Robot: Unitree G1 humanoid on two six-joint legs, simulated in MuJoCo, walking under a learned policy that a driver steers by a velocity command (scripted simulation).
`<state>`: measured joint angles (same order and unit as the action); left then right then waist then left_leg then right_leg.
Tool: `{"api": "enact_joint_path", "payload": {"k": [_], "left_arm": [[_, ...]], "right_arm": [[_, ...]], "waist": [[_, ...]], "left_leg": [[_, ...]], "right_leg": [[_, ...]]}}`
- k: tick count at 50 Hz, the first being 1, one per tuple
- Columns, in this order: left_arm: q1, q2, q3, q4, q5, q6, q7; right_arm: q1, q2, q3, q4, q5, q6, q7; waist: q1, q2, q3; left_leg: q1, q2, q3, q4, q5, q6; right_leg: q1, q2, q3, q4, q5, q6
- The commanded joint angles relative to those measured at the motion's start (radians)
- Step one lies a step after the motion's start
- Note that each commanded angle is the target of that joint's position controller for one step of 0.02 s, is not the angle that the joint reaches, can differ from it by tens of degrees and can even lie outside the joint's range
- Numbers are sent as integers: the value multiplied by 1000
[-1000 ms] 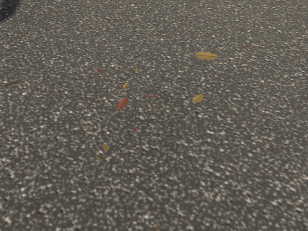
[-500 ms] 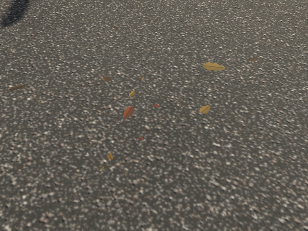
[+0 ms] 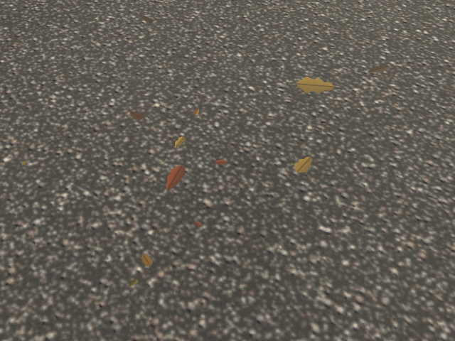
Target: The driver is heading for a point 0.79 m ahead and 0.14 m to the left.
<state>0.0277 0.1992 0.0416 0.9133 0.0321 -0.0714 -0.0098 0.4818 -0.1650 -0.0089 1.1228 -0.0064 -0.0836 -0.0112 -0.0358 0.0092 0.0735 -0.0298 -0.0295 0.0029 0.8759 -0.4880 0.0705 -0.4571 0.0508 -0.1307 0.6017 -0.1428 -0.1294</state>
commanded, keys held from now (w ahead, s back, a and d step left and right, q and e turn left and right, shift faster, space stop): w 0.94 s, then w+q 0.06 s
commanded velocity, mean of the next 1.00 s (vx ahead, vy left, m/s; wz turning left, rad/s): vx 0.49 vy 0.00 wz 0.01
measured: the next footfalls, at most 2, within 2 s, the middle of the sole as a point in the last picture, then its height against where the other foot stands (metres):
left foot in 0.50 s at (198, 337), level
right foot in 1.06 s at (256, 238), level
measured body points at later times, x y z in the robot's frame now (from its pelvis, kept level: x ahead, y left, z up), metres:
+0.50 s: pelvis +0.29 +0.02 +0.01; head +0.32 +0.03 +0.46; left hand +0.18 +0.24 -0.14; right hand +0.49 -0.19 -0.10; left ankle +0.42 +0.10 -0.72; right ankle +0.10 -0.06 -0.71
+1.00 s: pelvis +0.56 +0.02 +0.02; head +0.59 +0.01 +0.47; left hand +0.76 +0.22 -0.10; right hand +0.46 -0.21 -0.12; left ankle +0.42 +0.10 -0.71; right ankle +0.71 -0.09 -0.69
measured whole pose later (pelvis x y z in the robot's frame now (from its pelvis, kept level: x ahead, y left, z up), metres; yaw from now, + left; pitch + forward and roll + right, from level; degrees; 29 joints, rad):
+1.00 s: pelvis +0.56 +0.02 +0.02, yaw +0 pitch +1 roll +1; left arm 0.00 0.18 0.03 0.88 0.02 -0.05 -0.03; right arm 0.48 -0.16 -0.03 1.08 -0.02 -0.10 -0.01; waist -0.08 -0.03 0.05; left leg 0.11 -0.08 0.07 0.20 -0.33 0.06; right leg -0.55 -0.05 -0.07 0.59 -0.08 -0.06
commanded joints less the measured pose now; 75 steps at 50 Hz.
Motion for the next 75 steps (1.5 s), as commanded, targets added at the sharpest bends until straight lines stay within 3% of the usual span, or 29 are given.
{"api": "enact_joint_path", "payload": {"k": [1,3,5,9,14,19,22,24,25,26,27,28,29,31,34,37,42,48,50,52,53,54,55,57,59,64,68,73,75], "left_arm": [[270,174,51,58,-27,9,0],[212,84,26,61,-18,-13,0],[253,46,10,93,-16,-30,7],[343,91,12,120,-19,-44,13],[435,84,1,132,-23,-41,13],[524,93,-2,162,-13,-36,25],[499,112,3,164,-4,-32,33],[472,131,8,163,-4,-28,34],[453,127,6,154,-12,-27,32],[475,65,-11,114,-38,-29,23],[557,48,-3,121,-56,-28,15],[469,113,15,109,-30,-22,20],[384,98,14,82,-23,-27,16],[347,66,16,72,-4,-15,9],[367,28,13,76,9,18,-8],[240,41,14,27,9,32,-16],[29,32,1,-47,-7,28,-20],[-97,52,1,-102,-9,15,-16],[-35,68,10,-94,-10,2,-10],[231,107,33,-10,-3,-18,6],[405,177,54,26,25,-30,21],[454,274,76,31,40,-26,19],[404,226,70,23,-5,-10,14],[239,94,30,8,-14,-21,10],[230,35,10,33,-20,-29,20],[247,79,0,61,-11,-46,23],[293,82,-10,90,-11,-30,23],[298,73,-18,111,-17,4,35],[355,52,-20,113,-9,14,40]], "right_arm": [[-33,-129,-34,-103,-7,-8,9],[-90,-106,-37,-113,-20,-6,14],[-59,-66,-34,-108,-31,18,25],[-193,-70,-38,-163,-36,44,37],[-424,-64,-29,-245,-20,42,44],[-552,-70,-24,-293,-14,34,42],[-518,-92,-34,-298,-15,21,35],[-316,-125,-55,-235,-17,9,20],[-144,-159,-72,-182,-31,-1,10],[15,-258,-99,-158,-58,-4,-1],[12,-284,-111,-151,-38,11,12],[-102,-239,-101,-168,-11,18,20],[-190,-175,-83,-182,-5,13,23],[-224,-94,-58,-164,-10,-3,19],[-155,-96,-52,-124,-8,-25,12],[-102,-129,-55,-109,-6,-29,11],[-16,-123,-45,-92,-5,-26,11],[65,-136,-47,-59,-18,-18,-4],[30,-154,-51,-63,-22,-14,-9],[-16,-167,-54,-74,-15,-10,-5],[-25,-139,-45,-103,0,-13,-3],[130,-18,-23,-108,50,-7,0],[92,-131,-55,-87,20,2,-10],[-33,-92,-54,-115,-2,3,-11],[-35,-71,-58,-111,-24,27,-2],[-55,-31,-51,-108,-25,72,3],[-173,-41,-34,-128,-15,81,-7],[-195,-51,-21,-111,-18,69,-19],[-158,-140,-33,-101,-30,48,-30]], "waist": [[95,-65,-121],[43,-10,-24],[0,-30,-25],[1,-42,14],[59,-50,38],[101,-69,39],[61,-81,18],[-26,-86,-86],[-99,-67,-173],[-126,62,-311],[-77,218,-410],[-40,61,-267],[-20,22,-140],[40,8,-37],[74,31,-36],[64,37,0],[11,50,26],[-21,61,42],[24,65,17],[139,35,-120],[194,-29,-245],[132,-252,-387],[127,-106,-367],[63,-37,-140],[19,-73,-90],[-33,-86,-113],[6,-131,-122],[2,-78,-81],[34,40,-79]], "left_leg": [[-612,48,-66,497,136,40],[-530,102,-62,397,214,37],[-453,120,-54,321,214,15],[-560,142,-3,192,298,-20],[-606,124,57,-93,469,-47],[-610,80,90,-255,478,-19],[-521,40,100,-319,371,27],[-282,-22,120,-383,331,68],[-41,21,76,-423,377,100],[254,284,-240,-432,284,175],[388,467,-681,-569,277,300],[266,414,-579,-598,210,265],[116,379,-445,-634,233,236],[-77,290,-274,-690,374,166],[-134,242,-167,-717,508,146],[-122,223,-115,-754,533,146],[-58,190,-49,-759,648,120],[124,249,-57,-688,790,127],[139,254,-60,-592,980,112],[60,198,-29,-305,1059,81],[-124,142,6,-39,780,55],[-466,-39,76,343,15,1],[-509,-25,-50,442,-36,6],[-516,45,-63,386,68,-4],[-437,69,-57,288,103,-21],[-344,43,-18,68,193,-46],[-271,45,28,-150,292,-47],[-136,59,26,-421,347,-29],[-18,211,-131,-508,653,-12]], "right_leg": [[543,-406,687,-388,-381,-188],[339,-319,487,-432,-137,-133],[263,-273,369,-448,18,-106],[271,-240,269,-492,112,-102],[347,-200,189,-492,283,-62],[522,-235,176,-441,434,-62],[592,-262,158,-338,675,-54],[588,-245,133,-106,868,-29],[463,-213,108,95,736,-11],[186,-132,58,429,328,20],[-74,43,96,738,-367,44],[-166,-34,188,775,-296,28],[-179,-71,187,733,-215,28],[-101,-128,184,609,-149,37],[-56,-136,154,539,-120,64],[-155,-159,124,441,-27,91],[-176,-143,72,163,122,110],[-168,-104,55,-2,75,63],[-61,-68,53,-53,-4,38],[281,-27,42,-154,26,2],[541,-206,214,-155,49,-40],[815,-520,654,-209,219,-194],[720,-493,695,-253,349,-205],[467,-408,398,-272,594,-149],[335,-327,247,-314,657,-88],[250,-277,112,-319,786,-77],[252,-254,84,-310,701,-61],[218,-263,149,-265,271,-29],[153,-180,125,-191,-13,46]]}}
